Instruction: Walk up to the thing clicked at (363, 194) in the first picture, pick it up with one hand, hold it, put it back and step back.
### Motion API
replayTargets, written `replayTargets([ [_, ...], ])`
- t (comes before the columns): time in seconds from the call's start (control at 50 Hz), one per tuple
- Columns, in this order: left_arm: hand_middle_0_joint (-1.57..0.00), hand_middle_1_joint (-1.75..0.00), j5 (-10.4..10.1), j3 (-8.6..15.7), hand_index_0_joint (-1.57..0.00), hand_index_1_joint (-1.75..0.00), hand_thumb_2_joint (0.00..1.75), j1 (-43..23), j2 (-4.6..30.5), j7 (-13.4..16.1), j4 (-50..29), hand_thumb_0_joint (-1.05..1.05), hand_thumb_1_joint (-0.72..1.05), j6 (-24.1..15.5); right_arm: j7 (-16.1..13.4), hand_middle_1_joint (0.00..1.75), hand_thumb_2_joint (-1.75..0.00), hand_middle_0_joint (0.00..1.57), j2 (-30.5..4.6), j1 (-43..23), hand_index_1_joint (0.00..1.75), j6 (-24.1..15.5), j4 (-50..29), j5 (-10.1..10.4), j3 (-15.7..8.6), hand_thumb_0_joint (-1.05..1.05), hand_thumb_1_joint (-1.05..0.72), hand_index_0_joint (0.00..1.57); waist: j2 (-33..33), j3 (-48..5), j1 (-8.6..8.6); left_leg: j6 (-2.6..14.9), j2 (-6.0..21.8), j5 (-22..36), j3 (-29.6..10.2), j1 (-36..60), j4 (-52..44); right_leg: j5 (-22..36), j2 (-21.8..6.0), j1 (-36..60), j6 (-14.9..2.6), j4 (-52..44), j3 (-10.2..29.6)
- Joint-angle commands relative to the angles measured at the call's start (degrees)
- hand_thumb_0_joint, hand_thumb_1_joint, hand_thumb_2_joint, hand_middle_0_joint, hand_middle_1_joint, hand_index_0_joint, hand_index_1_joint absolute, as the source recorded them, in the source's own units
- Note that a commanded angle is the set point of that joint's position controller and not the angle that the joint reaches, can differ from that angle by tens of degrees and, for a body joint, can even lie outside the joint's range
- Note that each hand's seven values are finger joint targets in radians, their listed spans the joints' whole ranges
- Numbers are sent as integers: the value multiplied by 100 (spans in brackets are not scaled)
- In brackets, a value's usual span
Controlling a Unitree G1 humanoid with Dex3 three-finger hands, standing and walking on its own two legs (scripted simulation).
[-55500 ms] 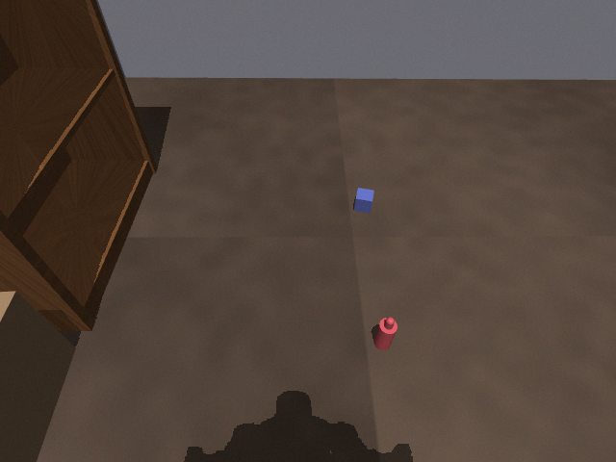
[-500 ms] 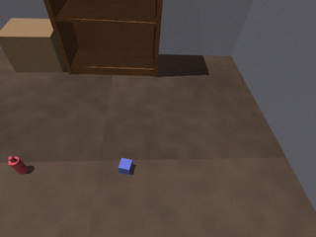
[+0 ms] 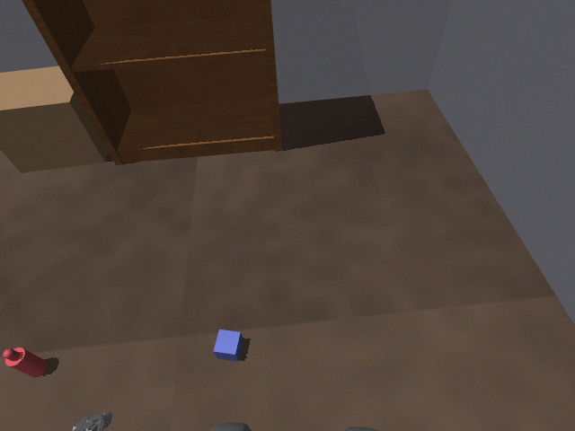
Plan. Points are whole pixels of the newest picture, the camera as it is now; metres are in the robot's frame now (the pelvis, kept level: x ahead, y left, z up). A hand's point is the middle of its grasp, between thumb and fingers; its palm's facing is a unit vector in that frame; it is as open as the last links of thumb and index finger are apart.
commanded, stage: walk up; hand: left
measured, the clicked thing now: (229, 345) +0.48 +0.24 -0.73
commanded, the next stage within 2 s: none
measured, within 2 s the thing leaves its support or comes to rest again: neither
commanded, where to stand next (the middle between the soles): +0.10 +0.00 m, yaw +0 degrees
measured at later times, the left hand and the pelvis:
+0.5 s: hand out of the picture +0.14 +0.28 -0.17, palm faces +0.00 -0.94 -0.33, open 7.4 cm; pelvis +0.05 +0.02 -0.01, yaw +0 degrees
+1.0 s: hand out of the picture +0.13 +0.27 -0.14, palm faces -0.02 -0.93 -0.36, open 7.4 cm; pelvis +0.05 +0.01 +0.01, yaw +0 degrees
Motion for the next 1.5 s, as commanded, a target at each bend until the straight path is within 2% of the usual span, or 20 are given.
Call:
replayTargets([
  [0.0,-20,-30,20,424,-20,-30,90,344,1545,192,-344,0,90,-120,-16,30,-90,20,-997,757,30,-45,-256,-17,-374,0,-90,20,-990,-134,-54,-61,285,759,-214,-599,-231,265,-941,71,-917,-1873,1174],
  [0.1,-20,-30,122,286,-20,-30,90,232,1384,289,-436,0,90,-72,-94,30,-90,20,-756,269,30,-14,-272,-39,-294,0,-90,20,-1040,-309,9,-350,366,867,29,-187,-2067,2384,-914,39,-1012,-1329,414],
  [0.18,-20,-30,2,255,-20,-30,90,193,1520,331,-404,0,90,104,-216,30,-90,20,-756,79,30,-61,-190,-37,-269,0,-90,20,-944,-857,41,-200,118,1544,221,406,-2930,3360,-1071,428,-885,-242,596],
  [0.22,-20,-30,-55,183,-20,-30,90,-94,1470,356,-428,0,90,204,-253,30,-90,20,-927,218,30,-71,-81,-67,-336,0,-90,20,-634,-922,-196,-21,119,2282,43,929,-3580,2222,-950,-34,-627,215,630],
  [0.24,-20,-30,-89,135,-20,-30,90,-21,1333,363,-419,0,90,253,-275,30,-90,20,-1258,102,30,-76,-99,-98,-401,0,-90,20,72,-875,-121,102,682,3117,-642,959,-3854,1261,-590,-298,-344,526,467],
  [0.26,-20,-30,-161,100,-20,-30,90,198,1175,368,-380,0,90,296,-281,30,-90,20,-1576,-193,30,-82,-253,-105,-448,0,-90,20,646,-1037,32,575,1588,3354,-1900,1014,-4244,-70,99,-481,-33,1089,207],
  [0.28,-20,-30,-180,91,-20,-30,90,351,1210,406,-237,0,90,381,-269,30,-90,20,-1655,-434,30,-89,-329,-50,-401,0,-90,20,794,-1029,97,1098,2001,3397,-2313,722,-4326,-1848,399,-270,4,1579,292],
  [0.3,-20,-30,-150,111,-20,-30,90,400,1305,439,-69,0,90,428,-273,30,-90,20,-1660,-622,30,-76,-305,-55,-403,0,-90,20,1088,-1061,62,1439,2191,3127,-2662,560,-4358,-2234,196,-108,28,1949,495],
  [0.38,-20,-30,-103,165,-20,-30,90,207,1351,370,145,0,90,421,-315,30,-90,20,-1361,-856,30,-35,-283,-56,-286,0,-90,20,1001,-1161,68,946,1386,3502,-1339,659,-3962,-1962,213,-217,5,1899,548],
  [0.44,-20,-30,-85,122,-20,-30,90,271,1225,376,351,0,90,348,-282,30,-90,20,-1281,-936,30,36,-218,-69,-250,0,-90,20,1022,-1310,36,827,1271,3304,-1252,1139,-3727,-1678,198,-112,141,707,213],
  [0.5,-20,-30,16,126,-20,-30,90,442,1234,448,686,0,90,189,-225,30,-90,20,-1152,-1181,30,153,-202,-2,-192,0,-90,20,657,-1415,190,510,1066,3285,-869,824,-3137,-4,159,858,153,-998,238],
  [0.54,-20,-30,140,137,-20,-30,90,98,1558,506,618,0,90,72,-177,30,-90,20,-830,-1251,30,168,-195,102,-89,0,-90,20,-94,-1076,28,72,661,2610,-574,63,-2957,710,-735,951,-186,-1156,1545],
  [0.56,-20,-30,107,172,-20,-30,90,-448,1939,462,552,0,90,95,-195,30,-90,20,-869,-1232,30,200,-72,69,-128,0,-90,20,-566,-802,-175,-37,323,1145,-290,391,-3206,422,-1163,22,-536,-1050,1787],
  [0.58,-20,-30,118,128,-20,-30,90,-880,1854,430,431,0,90,105,-185,30,-90,20,-967,-1054,30,211,156,12,-200,0,-90,20,-676,-591,-361,-49,368,704,-320,1047,-3187,34,-1147,-607,-507,-933,1692],
  [0.6,-20,-30,81,46,-20,-30,90,-830,1558,410,436,0,90,104,-168,30,-90,20,-1043,-1145,30,167,220,-14,-204,0,-90,20,-375,-535,-341,0,539,1098,-505,1292,-3664,-209,-879,-764,-256,-904,1254],
  [0.64,-20,-30,34,-11,-20,-30,90,-489,1358,386,705,0,90,86,-90,30,-90,20,-1091,-1682,30,111,198,19,-181,0,-90,20,-184,-570,-65,203,843,1523,-885,1000,-3936,-551,-332,-274,27,-1007,696],
  [0.7,-20,-30,85,-7,-20,-30,90,-515,1453,364,831,0,90,28,-33,30,-90,20,-961,-1714,30,140,308,6,-105,0,-90,20,-604,-335,-88,79,665,950,-673,821,-4133,-901,-488,-219,-17,-1475,1016],
  [0.84,-20,-30,45,-25,-20,-30,90,-710,1409,362,973,0,90,34,-23,30,-90,20,-940,-1625,30,112,741,-11,-70,0,-90,20,-398,-538,-81,-81,598,1521,-566,1072,-4428,-295,-487,253,48,-1677,871],
  [1.26,-20,-30,59,-87,-20,-30,90,-747,1308,360,1377,0,90,140,-93,30,-90,20,-979,-1676,30,104,1141,-22,-102,0,-90,20,163,-816,-84,-66,791,1328,-762,954,-5010,74,-343,881,69,-1733,567],
  [1.48,-20,-30,62,-70,-20,-30,90,-842,1298,389,1424,0,90,116,-97,30,-90,20,-907,-1688,30,136,1196,-4,-107,0,-90,20,-152,-853,-137,-85,741,2205,-607,1314,-4754,450,-440,729,130,-1840,574],
])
